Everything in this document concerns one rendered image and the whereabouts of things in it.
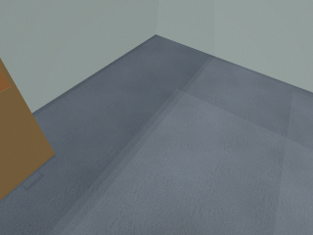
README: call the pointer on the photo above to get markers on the drawer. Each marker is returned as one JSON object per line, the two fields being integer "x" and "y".
{"x": 3, "y": 82}

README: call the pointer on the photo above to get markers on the cabinet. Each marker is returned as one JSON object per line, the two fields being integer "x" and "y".
{"x": 23, "y": 145}

